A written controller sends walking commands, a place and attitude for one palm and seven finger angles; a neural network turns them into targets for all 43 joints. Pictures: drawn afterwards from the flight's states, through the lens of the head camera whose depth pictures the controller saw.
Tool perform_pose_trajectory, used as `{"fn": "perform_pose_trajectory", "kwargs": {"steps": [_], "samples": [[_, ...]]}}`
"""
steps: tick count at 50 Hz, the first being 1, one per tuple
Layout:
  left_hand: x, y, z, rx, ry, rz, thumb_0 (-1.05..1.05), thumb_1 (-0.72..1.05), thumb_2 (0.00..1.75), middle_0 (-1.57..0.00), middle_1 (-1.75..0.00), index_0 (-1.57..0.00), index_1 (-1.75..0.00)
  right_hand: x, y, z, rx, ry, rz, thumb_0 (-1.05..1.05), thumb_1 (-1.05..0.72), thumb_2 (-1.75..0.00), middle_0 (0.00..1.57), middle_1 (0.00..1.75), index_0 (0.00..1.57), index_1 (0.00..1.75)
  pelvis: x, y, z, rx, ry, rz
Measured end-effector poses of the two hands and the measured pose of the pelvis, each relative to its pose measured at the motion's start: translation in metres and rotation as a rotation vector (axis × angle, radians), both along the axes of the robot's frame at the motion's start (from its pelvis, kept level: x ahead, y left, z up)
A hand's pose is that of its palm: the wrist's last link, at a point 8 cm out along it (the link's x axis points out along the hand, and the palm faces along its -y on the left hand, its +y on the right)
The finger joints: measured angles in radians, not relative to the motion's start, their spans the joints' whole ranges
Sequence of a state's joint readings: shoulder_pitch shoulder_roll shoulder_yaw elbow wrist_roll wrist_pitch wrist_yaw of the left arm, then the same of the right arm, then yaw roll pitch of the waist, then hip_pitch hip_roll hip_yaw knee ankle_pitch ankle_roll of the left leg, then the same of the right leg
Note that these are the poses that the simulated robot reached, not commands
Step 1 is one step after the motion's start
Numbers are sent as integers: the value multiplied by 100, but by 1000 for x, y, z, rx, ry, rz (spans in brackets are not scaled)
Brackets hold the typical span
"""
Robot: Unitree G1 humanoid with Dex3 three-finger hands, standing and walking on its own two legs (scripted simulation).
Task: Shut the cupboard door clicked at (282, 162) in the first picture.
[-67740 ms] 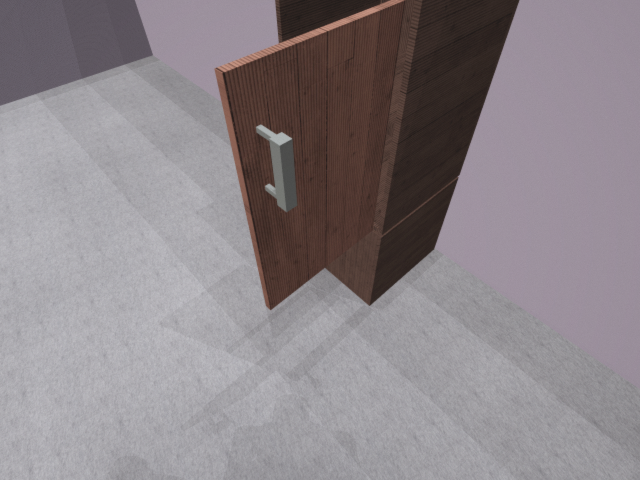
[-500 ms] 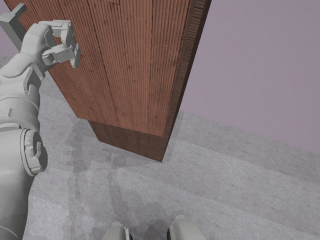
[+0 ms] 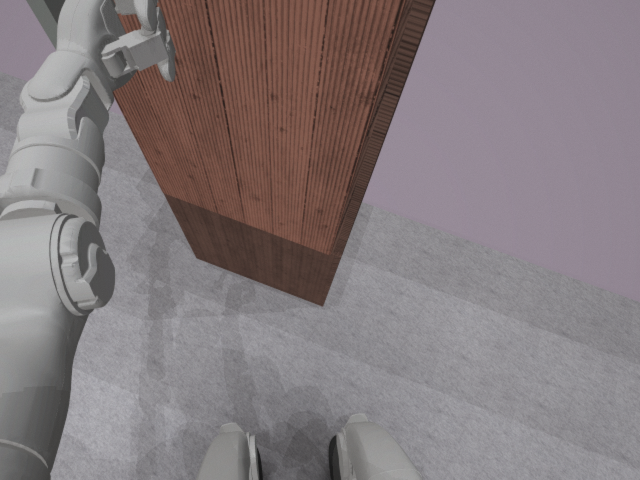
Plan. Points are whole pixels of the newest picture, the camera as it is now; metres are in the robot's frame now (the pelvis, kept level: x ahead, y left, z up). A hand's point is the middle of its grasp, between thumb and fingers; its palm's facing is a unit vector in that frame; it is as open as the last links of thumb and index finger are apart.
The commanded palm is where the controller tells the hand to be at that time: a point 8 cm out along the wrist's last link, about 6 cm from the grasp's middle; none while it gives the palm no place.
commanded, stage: pull the fist back off the door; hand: left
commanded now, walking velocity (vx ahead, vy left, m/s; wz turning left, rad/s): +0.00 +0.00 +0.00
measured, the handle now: (72, 11) +0.62 +0.21 +0.15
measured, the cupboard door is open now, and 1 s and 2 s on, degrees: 0 0 0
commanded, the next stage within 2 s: draw the hand back to the body in 0.78 s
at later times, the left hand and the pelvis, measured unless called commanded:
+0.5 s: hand (173, 77) +0.52 +0.10 +0.14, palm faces +0.02 -1.00 +0.01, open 3.1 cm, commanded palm +0.48 +0.15 +0.15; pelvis +0.02 +0.00 +0.03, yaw -2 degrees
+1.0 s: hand (175, 104) +0.47 +0.10 +0.16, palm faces -0.01 -1.00 +0.01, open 3.1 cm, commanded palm +0.43 +0.16 +0.16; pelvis +0.02 -0.01 +0.03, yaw +0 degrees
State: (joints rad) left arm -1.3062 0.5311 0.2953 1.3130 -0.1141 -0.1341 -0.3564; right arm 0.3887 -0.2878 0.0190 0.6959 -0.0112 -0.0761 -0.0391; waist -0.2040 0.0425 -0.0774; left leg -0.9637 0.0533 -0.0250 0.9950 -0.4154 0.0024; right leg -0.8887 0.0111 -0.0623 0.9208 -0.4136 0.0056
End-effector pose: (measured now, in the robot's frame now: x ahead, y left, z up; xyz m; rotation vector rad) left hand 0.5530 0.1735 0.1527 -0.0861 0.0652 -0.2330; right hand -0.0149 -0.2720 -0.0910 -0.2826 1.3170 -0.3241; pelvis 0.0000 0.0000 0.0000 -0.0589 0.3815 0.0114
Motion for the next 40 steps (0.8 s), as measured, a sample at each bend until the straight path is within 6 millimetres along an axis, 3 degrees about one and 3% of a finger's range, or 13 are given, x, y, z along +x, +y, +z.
{"fn": "perform_pose_trajectory", "kwargs": {"steps": [3, 6, 13, 21, 28, 40], "samples": [[-6, 0, -3, 8, 2, 196, -2, 69, 91, -130, -150, -130, -150, -2, 12, -2, 60, 6, 37, 0, -90, -90, 20, 30, 20, 30, -1, 0, 2, 2, 1, 6], [-12, -5, -2, 81, -25, 288, -3, 70, 90, -130, -150, -130, -150, -6, 23, -2, 109, 0, 40, 0, -90, -90, 20, 30, 20, 30, -2, -1, 4, 4, -9, 7], [-19, -22, 1, 92, -26, 237, -1, 85, 91, -130, -150, -130, -150, -20, 34, 3, 146, -11, -36, 0, -90, -90, 20, 30, 20, 30, 2, 0, 14, 13, -49, -18], [-38, -23, 0, 73, -52, 243, 1, 89, 90, -130, -150, -130, -150, -20, 24, 10, 139, -22, -71, 0, -90, -90, 20, 30, 20, 30, 13, 0, 24, 29, -102, -49], [-63, -11, -11, 83, -70, 255, 2, 90, 90, -130, -150, -130, -150, 14, 8, 15, 104, -85, -50, 1, -90, -90, 20, 30, 20, 30, 18, -2, 29, 34, -140, -45], [-103, -8, -6, 84, -76, 236, 2, 90, 90, -130, -150, -130, -150, 109, 4, 25, 102, -311, 58, 1, -90, -90, 20, 30, 20, 30, 23, -6, 35, 40, -206, -19]]}}
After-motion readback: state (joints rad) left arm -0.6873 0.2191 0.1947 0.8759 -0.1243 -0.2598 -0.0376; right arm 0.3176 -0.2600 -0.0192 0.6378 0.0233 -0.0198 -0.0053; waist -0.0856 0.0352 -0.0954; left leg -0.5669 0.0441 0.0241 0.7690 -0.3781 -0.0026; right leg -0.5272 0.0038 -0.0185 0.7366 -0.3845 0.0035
